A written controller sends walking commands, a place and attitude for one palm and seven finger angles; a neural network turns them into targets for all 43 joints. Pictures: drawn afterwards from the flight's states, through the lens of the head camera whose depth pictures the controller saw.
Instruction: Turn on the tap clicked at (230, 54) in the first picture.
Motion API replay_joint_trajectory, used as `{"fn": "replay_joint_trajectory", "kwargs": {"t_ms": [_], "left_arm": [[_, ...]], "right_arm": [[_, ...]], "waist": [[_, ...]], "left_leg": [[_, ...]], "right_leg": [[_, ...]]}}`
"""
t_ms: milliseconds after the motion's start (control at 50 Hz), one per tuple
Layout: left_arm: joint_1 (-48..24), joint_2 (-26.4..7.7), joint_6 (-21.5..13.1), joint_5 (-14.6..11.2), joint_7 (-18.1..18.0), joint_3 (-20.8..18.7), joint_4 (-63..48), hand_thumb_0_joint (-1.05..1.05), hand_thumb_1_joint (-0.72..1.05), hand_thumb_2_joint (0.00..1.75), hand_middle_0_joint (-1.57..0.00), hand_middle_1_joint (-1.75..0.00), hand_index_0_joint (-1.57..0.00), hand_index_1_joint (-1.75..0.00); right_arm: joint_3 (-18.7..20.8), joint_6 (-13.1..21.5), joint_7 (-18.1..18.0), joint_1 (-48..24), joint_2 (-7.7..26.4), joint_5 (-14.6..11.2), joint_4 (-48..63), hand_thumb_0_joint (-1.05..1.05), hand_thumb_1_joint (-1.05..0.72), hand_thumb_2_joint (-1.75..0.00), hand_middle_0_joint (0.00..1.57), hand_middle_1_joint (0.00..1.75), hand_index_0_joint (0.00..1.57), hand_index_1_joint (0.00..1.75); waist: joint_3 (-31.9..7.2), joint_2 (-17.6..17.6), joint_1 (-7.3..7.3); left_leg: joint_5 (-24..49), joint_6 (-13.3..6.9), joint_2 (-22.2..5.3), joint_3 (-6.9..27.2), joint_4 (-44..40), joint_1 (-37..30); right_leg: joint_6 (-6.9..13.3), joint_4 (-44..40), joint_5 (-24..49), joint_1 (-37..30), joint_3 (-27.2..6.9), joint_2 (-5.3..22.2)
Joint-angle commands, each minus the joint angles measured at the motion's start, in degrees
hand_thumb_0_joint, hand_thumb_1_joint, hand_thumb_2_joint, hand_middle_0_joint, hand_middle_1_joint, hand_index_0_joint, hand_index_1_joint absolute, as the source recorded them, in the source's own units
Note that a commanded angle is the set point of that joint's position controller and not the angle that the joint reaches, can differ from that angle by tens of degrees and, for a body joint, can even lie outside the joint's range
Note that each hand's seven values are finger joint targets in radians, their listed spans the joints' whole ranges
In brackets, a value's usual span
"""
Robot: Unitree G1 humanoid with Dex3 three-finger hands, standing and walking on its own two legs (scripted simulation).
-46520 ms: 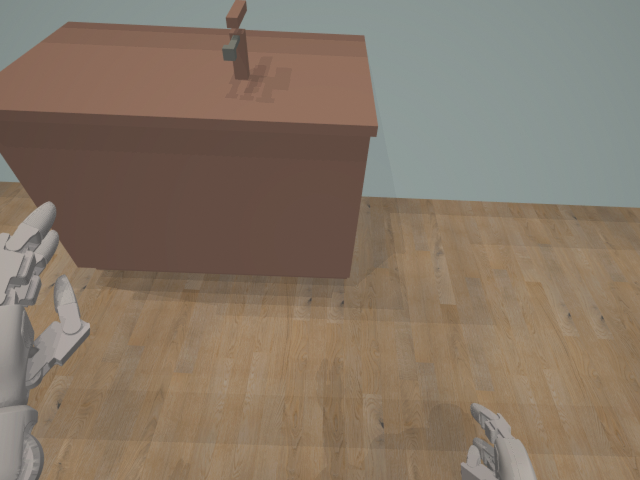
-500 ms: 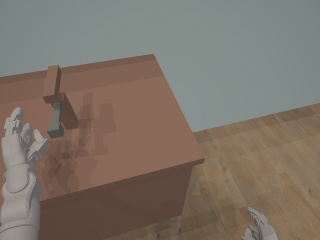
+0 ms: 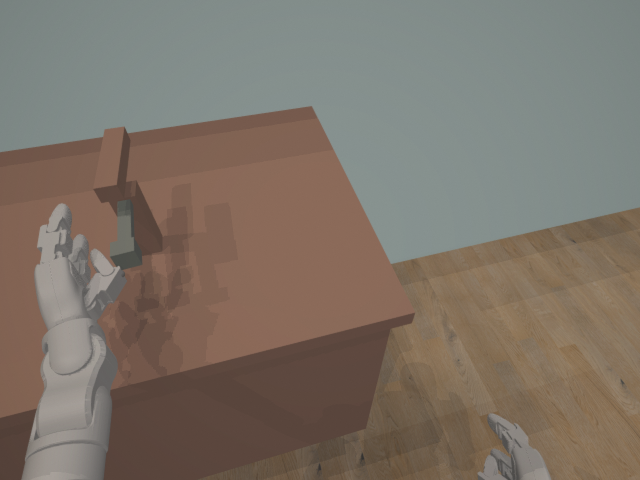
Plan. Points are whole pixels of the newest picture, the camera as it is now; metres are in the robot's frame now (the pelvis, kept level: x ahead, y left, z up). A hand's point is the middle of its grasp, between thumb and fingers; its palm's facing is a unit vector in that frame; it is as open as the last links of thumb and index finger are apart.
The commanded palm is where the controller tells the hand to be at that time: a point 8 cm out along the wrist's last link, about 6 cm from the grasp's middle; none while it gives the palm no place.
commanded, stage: push the lever round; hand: left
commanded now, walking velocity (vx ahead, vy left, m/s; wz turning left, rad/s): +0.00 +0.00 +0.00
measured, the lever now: (126, 253) +0.35 +0.28 +0.11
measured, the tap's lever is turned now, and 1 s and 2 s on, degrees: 4 31 51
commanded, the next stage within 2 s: none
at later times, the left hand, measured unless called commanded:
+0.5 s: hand (150, 265) +0.33 +0.24 +0.11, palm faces +0.61 -0.79 -0.06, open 7.5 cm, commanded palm +0.28 +0.27 +0.10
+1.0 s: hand (176, 254) +0.35 +0.21 +0.11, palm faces +0.69 -0.72 -0.06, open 7.5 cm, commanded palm +0.30 +0.24 +0.10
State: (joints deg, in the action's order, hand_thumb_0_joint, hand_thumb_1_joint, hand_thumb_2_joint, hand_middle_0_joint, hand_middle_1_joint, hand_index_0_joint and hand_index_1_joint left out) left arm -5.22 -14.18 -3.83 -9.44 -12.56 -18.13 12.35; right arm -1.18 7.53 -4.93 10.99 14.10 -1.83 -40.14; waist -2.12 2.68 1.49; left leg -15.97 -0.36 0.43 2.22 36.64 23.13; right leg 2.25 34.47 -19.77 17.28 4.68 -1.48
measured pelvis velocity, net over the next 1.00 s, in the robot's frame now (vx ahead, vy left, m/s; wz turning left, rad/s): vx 0.00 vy -0.01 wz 0.01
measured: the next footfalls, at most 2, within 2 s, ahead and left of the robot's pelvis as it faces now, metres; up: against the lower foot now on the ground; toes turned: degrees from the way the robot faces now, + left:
none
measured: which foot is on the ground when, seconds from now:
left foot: down 0.00-1.00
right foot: down 0.00-1.00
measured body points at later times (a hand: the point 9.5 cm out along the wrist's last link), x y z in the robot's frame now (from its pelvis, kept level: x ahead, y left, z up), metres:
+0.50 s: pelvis +0.00 -0.01 +0.00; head +0.01 -0.02 +0.45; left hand +0.29 +0.28 +0.11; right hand +0.18 -0.24 -0.10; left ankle +0.03 +0.11 -0.73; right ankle -0.02 -0.09 -0.73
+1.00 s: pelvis +0.00 -0.01 +0.00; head +0.01 -0.02 +0.45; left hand +0.31 +0.25 +0.11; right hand +0.18 -0.24 -0.10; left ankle +0.03 +0.11 -0.73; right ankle -0.02 -0.09 -0.73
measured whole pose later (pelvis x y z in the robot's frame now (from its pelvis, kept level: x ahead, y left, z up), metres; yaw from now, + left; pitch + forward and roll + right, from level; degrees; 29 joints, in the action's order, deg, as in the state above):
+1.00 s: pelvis +0.00 -0.01 +0.00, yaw +1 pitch +2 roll -1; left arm -12.4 -5.0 2.5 -2.4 -34.7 -9.7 12.8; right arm -0.2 0.7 -3.9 7.8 12.8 0.1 -41.3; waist -2.5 2.5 1.2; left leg -15.6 0.5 0.2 3.1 35.6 22.1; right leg 3.1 33.9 -19.9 16.3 5.4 -1.8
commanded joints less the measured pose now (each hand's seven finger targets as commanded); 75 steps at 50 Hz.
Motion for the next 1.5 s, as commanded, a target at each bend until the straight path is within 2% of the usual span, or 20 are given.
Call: {"fn": "replay_joint_trajectory", "kwargs": {"t_ms": [0,160,320,460,500,560,580,660,680,760,780,860,880,980,1120,1160,1220,1360,1380,1480], "left_arm": [[-19.9,-10.7,-3.7,1.2,-0.2,0.0,-13.8,0.00,0.90,0.90,-0.15,-0.15,-0.15,-0.15],[-20.1,-9.9,-2.2,2.5,-4.6,-0.3,-13.6,0.00,0.90,0.90,-0.15,-0.15,-0.15,-0.15],[-24.0,-4.7,-1.9,4.0,-8.0,5.5,-15.0,0.00,0.90,0.90,-0.15,-0.15,-0.15,-0.15],[-21.1,-5.7,-0.7,5.1,-12.0,2.8,-14.6,0.00,0.90,0.90,-0.15,-0.15,-0.15,-0.15],[-20.3,-3.0,-0.2,5.3,-12.6,5.2,-14.9,0.00,0.90,0.90,-0.15,-0.15,-0.15,-0.15],[-20.8,-5.4,0.5,6.0,-14.2,2.6,-14.6,0.00,0.90,0.90,-0.15,-0.15,-0.15,-0.15],[-22.1,-1.7,0.8,6.1,-14.3,6.4,-15.3,0.00,0.90,0.90,-0.15,-0.15,-0.15,-0.15],[-22.1,-3.6,1.2,6.8,-16.1,4.0,-15.9,0.00,0.90,0.90,-0.15,-0.15,-0.15,-0.15],[-22.2,-0.4,1.3,7.0,-16.3,7.2,-16.2,0.00,0.90,0.90,-0.15,-0.15,-0.15,-0.15],[-24.2,-0.5,1.5,7.6,-18.2,7.3,-15.2,0.00,0.90,0.90,-0.15,-0.15,-0.15,-0.15],[-25.4,2.1,1.6,7.6,-18.5,9.7,-15.1,0.00,0.90,0.90,-0.15,-0.15,-0.15,-0.15],[-25.5,-0.3,2.4,8.4,-20.6,6.8,-12.6,0.00,0.90,0.90,-0.15,-0.15,-0.15,-0.15],[-27.6,2.0,2.4,8.4,-20.9,9.1,-13.1,0.00,0.90,0.90,-0.15,-0.15,-0.15,-0.15],[-27.6,2.4,3.9,9.2,-23.1,8.3,-12.1,0.00,0.90,0.90,-0.15,-0.15,-0.15,-0.15],[-30.5,3.6,5.0,9.6,-25.5,8.5,-8.7,0.00,0.90,0.90,-0.15,-0.15,-0.15,-0.15],[-31.1,1.1,5.3,9.7,-26.3,5.5,-7.1,0.00,0.90,0.90,-0.15,-0.15,-0.15,-0.15],[-33.5,4.7,4.9,10.0,-26.8,9.2,-8.1,0.00,0.90,0.90,-0.15,-0.15,-0.15,-0.15],[-35.8,3.9,4.9,10.9,-29.3,7.4,-5.0,0.00,0.90,0.90,-0.15,-0.15,-0.15,-0.15],[-36.9,6.8,4.7,10.9,-29.4,10.0,-5.5,0.00,0.90,0.90,-0.15,-0.15,-0.15,-0.15],[-40.2,8.7,4.3,11.7,-31.0,11.6,-3.8,0.00,0.90,0.90,-0.15,-0.15,-0.15,-0.15]], "right_arm": [[2.2,3.1,-0.5,-6.2,7.5,-0.2,8.2,0.00,-0.90,-0.90,0.20,0.30,0.20,0.30],[2.4,2.3,-0.3,-6.3,7.4,0.4,7.4,0.00,-0.90,-0.90,0.20,0.30,0.20,0.30],[2.2,1.3,0.1,-7.5,6.9,0.7,8.0,0.00,-0.90,-0.90,0.20,0.30,0.20,0.30],[2.6,-0.3,0.4,-7.7,6.7,1.1,8.0,0.00,-0.90,-0.90,0.20,0.30,0.20,0.30],[2.6,-0.6,0.7,-8.0,6.5,1.1,8.7,0.00,-0.90,-0.90,0.20,0.30,0.20,0.30],[2.7,-1.6,0.6,-8.3,6.5,1.2,7.9,0.00,-0.90,-0.90,0.20,0.30,0.20,0.30],[2.5,-1.7,0.8,-8.8,6.1,1.2,8.6,0.00,-0.90,-0.90,0.20,0.30,0.20,0.30],[2.9,-2.5,0.6,-8.9,6.2,1.5,8.0,0.00,-0.90,-0.90,0.20,0.30,0.20,0.30],[2.8,-2.4,0.8,-9.1,6.0,1.5,8.5,0.00,-0.90,-0.90,0.20,0.30,0.20,0.30],[2.9,-2.7,0.7,-9.3,6.1,1.6,7.4,0.00,-0.90,-0.90,0.20,0.30,0.20,0.30],[2.8,-2.7,0.7,-9.7,5.9,1.6,7.7,0.00,-0.90,-0.90,0.20,0.30,0.20,0.30],[3.0,-3.3,0.6,-9.6,6.0,1.8,6.7,0.00,-0.90,-0.90,0.20,0.30,0.20,0.30],[2.9,-3.5,0.7,-10.1,5.8,1.7,7.2,0.00,-0.90,-0.90,0.20,0.30,0.20,0.30],[3.0,-4.6,1.0,-10.3,5.4,2.1,7.2,0.00,-0.90,-0.90,0.20,0.30,0.20,0.30],[3.1,-5.6,1.1,-10.9,5.1,2.3,6.6,0.00,-0.90,-0.90,0.20,0.30,0.20,0.30],[3.2,-6.2,0.9,-10.8,5.2,2.3,5.7,0.00,-0.90,-0.90,0.20,0.30,0.20,0.30],[3.2,-6.0,1.1,-11.3,4.8,2.4,6.3,0.00,-0.90,-0.90,0.20,0.30,0.20,0.30],[3.6,-6.3,1.2,-11.2,4.8,2.7,4.8,0.00,-0.90,-0.90,0.20,0.30,0.20,0.30],[3.5,-6.2,1.5,-11.4,4.4,2.8,5.4,0.00,-0.90,-0.90,0.20,0.30,0.20,0.30],[3.6,-5.9,2.1,-11.7,4.3,2.9,4.8,0.00,-0.90,-0.90,0.20,0.30,0.20,0.30]], "waist": [[-10.9,0.9,-1.35],[-12.4,0.2,-1.14],[-12.4,0.6,-1.96],[-14.0,-1.4,-0.66],[-13.9,-2.1,-0.61],[-12.8,-1.2,-0.41],[-12.8,-0.3,-1.17],[-13.3,-0.1,-0.52],[-13.7,-0.7,-1.11],[-12.1,-1.1,-1.33],[-12.2,-1.7,-1.93],[-12.8,-2.3,-1.03],[-13.2,-3.0,-1.91],[-15.3,-2.2,-1.08],[-13.4,-4.5,-1.58],[-12.0,-4.7,-1.33],[-14.0,-3.7,-1.72],[-13.4,-3.8,-1.62],[-14.3,-3.3,-1.98],[-13.4,-2.9,-2.40]], "left_leg": [[6.4,-1.0,0.2,1.4,-5.0,-8.8],[8.2,-1.0,0.3,1.5,-4.3,-9.4],[7.4,-1.0,0.3,1.7,-4.0,-9.8],[10.5,-0.9,0.3,1.2,-3.7,-9.4],[11.1,-1.0,0.3,0.8,-3.5,-9.4],[11.1,-0.9,0.3,0.8,-3.8,-8.9],[10.8,-1.0,0.3,0.6,-3.7,-9.2],[12.2,-0.9,0.2,0.6,-3.8,-9.7],[12.3,-0.9,0.2,0.6,-3.7,-10.0],[10.7,-0.9,0.0,1.1,-4.0,-9.8],[10.0,-1.0,0.1,0.9,-3.9,-9.9],[9.9,-0.9,0.2,1.0,-4.2,-9.4],[9.9,-1.0,0.1,0.8,-4.1,-9.6],[12.7,-0.7,0.2,0.5,-3.9,-9.7],[11.5,-1.0,0.0,-0.1,-3.7,-8.9],[10.2,-1.0,0.1,0.1,-4.3,-8.2],[11.0,-1.0,0.1,-0.3,-3.9,-9.2],[9.7,-0.8,-0.1,0.1,-4.4,-8.8],[10.2,-0.8,-0.1,0.0,-4.3,-9.3],[8.2,-0.6,-0.2,0.2,-4.4,-8.8]], "right_leg": [[-0.6,-5.7,9.6,1.6,-2.4,0.5],[-0.7,-5.6,11.3,1.0,-2.4,0.7],[-0.6,-5.6,10.4,1.8,-2.6,1.0],[-0.7,-5.4,13.6,-1.0,-2.6,1.1],[-0.9,-5.5,14.7,-1.3,-2.6,1.2],[-0.7,-5.8,14.5,-1.5,-2.9,1.3],[-0.9,-5.9,14.1,-0.9,-2.7,1.5],[-0.5,-5.9,15.3,-1.9,-2.9,1.4],[-0.7,-5.8,15.2,-1.7,-2.7,1.5],[-0.6,-6.4,13.1,-0.6,-2.9,1.4],[-0.8,-6.6,12.6,-0.2,-2.9,1.7],[-0.6,-6.9,12.2,-1.0,-3.0,1.6],[-0.8,-6.9,12.2,-0.9,-2.9,1.8],[-0.7,-6.4,15.4,-2.8,-2.8,2.1],[-1.0,-7.7,14.7,-2.2,-3.1,2.3],[-0.9,-8.5,12.9,-2.0,-3.4,2.2],[-0.9,-8.1,13.9,-2.4,-3.4,2.5],[-0.7,-8.6,11.3,-1.7,-3.0,2.3],[-0.8,-8.2,11.6,-1.6,-2.8,2.5],[-0.6,-8.2,9.0,0.0,-2.5,2.4]]}}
